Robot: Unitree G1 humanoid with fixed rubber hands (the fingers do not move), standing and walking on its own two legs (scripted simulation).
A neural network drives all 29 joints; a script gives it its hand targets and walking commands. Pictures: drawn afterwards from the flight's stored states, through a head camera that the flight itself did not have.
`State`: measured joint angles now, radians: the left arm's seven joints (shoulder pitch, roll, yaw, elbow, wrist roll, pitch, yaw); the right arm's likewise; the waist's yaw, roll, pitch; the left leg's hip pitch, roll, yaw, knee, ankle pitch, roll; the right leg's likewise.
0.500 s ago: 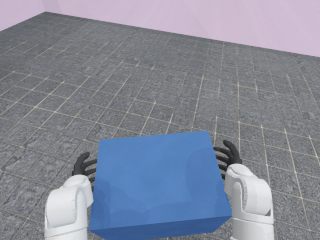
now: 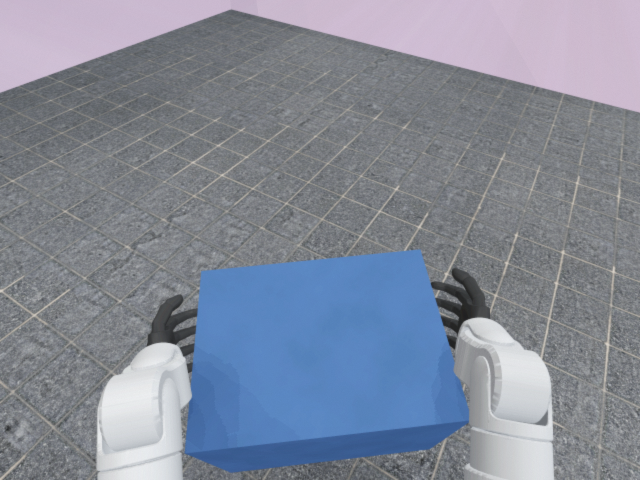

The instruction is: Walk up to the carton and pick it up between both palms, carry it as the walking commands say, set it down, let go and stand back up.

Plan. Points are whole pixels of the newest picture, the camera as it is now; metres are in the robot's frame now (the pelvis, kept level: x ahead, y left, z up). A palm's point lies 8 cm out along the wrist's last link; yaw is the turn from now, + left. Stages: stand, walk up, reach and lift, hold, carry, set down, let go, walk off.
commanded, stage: carry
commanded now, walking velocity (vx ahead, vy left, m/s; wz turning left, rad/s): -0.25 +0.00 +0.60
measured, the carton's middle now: (321, 365) +0.28 -0.01 -0.01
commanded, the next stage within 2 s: none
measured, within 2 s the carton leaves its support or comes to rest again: neither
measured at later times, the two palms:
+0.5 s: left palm out of the picture +0.02 +0.21 +0.08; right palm (461, 471) +0.13 -0.12 +0.09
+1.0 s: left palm out of the picture -0.25 +0.19 +0.08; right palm out of the picture -0.03 -0.09 +0.08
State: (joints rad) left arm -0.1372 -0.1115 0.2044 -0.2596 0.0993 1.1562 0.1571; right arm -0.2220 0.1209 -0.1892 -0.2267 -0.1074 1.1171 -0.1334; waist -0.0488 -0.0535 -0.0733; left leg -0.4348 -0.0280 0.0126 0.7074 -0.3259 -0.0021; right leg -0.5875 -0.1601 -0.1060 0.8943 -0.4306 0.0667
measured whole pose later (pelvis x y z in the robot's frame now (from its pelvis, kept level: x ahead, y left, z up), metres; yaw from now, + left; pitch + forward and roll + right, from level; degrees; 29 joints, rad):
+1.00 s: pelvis -0.35 -0.10 +0.01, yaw +37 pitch +2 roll +3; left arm -0.09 -0.13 0.19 -0.32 0.05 1.14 0.18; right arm -0.16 0.13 -0.19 -0.34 -0.11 1.13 -0.13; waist -0.02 0.00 0.00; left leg -0.61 -0.01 0.02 1.12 -0.44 -0.05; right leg -0.41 -0.11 -0.15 0.66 -0.28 -0.03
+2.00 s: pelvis -0.61 -0.35 +0.00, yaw +72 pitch +4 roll +1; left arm -0.11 -0.13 0.23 -0.33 0.00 1.14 0.22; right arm -0.20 0.14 -0.19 -0.28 -0.15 1.10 -0.09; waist 0.05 -0.02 -0.04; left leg -0.55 -0.04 -0.05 0.64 -0.17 -0.01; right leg -0.48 -0.02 -0.05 0.89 -0.46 0.07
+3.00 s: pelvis -0.66 -0.49 +0.01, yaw +77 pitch +2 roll +1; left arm -0.12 -0.13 0.20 -0.20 0.06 1.16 0.22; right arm -0.23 0.08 -0.18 -0.15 -0.14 1.13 -0.10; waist 0.00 0.01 -0.12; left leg -0.44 0.02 0.05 0.58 -0.20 0.01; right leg -0.48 -0.02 -0.06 0.53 -0.10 -0.02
